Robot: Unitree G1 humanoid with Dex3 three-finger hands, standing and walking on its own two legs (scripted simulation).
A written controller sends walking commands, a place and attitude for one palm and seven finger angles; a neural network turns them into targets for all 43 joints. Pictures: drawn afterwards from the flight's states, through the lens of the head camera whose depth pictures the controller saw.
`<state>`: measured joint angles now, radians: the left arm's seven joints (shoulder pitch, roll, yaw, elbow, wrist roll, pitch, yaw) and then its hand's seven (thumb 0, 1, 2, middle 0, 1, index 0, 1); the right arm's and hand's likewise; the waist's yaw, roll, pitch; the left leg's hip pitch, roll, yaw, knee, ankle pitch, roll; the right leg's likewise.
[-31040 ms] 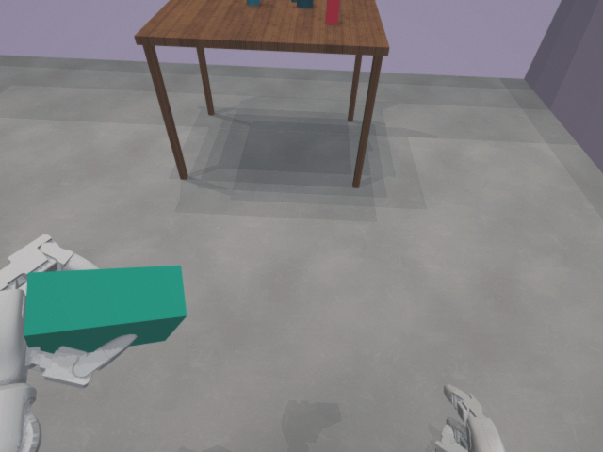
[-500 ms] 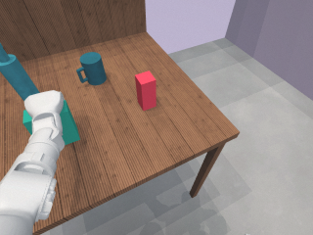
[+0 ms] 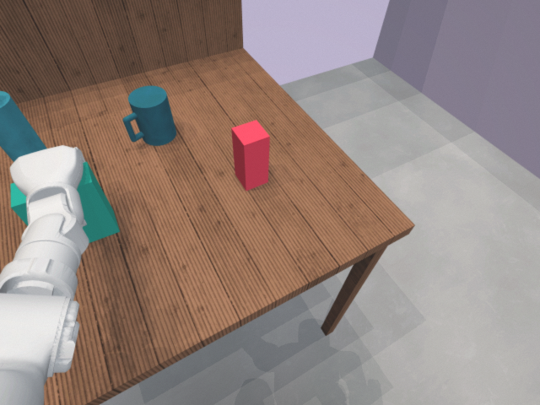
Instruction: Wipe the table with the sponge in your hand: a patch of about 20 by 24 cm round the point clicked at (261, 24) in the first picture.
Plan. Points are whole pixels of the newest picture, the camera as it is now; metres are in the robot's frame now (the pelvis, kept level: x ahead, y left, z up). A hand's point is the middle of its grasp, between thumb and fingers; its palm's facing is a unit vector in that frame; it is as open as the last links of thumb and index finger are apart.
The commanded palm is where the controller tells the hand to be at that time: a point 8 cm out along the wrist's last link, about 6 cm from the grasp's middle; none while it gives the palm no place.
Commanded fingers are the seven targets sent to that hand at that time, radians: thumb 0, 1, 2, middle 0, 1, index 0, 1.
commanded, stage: slide back across to the first lane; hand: left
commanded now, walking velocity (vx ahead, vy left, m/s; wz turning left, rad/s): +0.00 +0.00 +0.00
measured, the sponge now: (75, 218) +0.42 +0.32 +0.01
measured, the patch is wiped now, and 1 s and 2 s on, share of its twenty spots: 1.00 1.00 1.00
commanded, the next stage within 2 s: wipe back along the first lane in 0.40 s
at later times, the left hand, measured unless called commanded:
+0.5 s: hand (24, 209) +0.40 +0.37 +0.06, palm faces -0.09 -0.01 -1.00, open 9.3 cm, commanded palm +0.37 +0.37 +0.10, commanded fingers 0.00 0.10 1.30 -1.20 -1.60 -1.20 -1.60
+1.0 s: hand (17, 234) +0.36 +0.37 +0.05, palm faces -0.07 +0.00 -1.00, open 9.3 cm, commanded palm +0.32 +0.34 +0.08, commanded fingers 0.00 0.10 1.30 -1.20 -1.60 -1.20 -1.60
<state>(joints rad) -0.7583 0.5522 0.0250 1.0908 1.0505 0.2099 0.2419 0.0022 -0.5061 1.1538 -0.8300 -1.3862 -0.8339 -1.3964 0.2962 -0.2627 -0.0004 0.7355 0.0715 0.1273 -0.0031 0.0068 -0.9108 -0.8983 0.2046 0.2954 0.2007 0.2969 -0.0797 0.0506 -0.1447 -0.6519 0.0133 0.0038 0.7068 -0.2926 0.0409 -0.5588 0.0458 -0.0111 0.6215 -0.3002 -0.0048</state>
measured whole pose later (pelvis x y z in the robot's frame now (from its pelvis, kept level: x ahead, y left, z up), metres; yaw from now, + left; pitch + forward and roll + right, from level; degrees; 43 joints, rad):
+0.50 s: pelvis +0.02 +0.01 +0.01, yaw +1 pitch +12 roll -3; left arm -0.59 0.59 0.07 0.92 1.04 0.15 0.18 0.00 -0.48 1.14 -0.81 -1.40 -0.81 -1.41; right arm 0.21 -0.27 0.00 0.69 0.07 0.15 0.00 0.01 -0.91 -0.90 0.20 0.30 0.20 0.30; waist -0.02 0.04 -0.13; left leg -0.55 0.00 0.00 0.66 -0.31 0.05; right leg -0.44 0.03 -0.02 0.55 -0.31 0.00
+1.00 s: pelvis +0.02 +0.01 +0.01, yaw +2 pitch +9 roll -3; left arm -0.40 0.55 0.00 0.68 1.00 0.23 0.17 -0.01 -0.44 1.11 -0.78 -1.41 -0.78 -1.42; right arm 0.18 -0.27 0.00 0.68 0.08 0.16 -0.02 0.01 -0.91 -0.90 0.20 0.30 0.20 0.30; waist 0.02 0.05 -0.12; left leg -0.50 -0.02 -0.01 0.64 -0.30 0.05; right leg -0.39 0.02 -0.03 0.54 -0.31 0.00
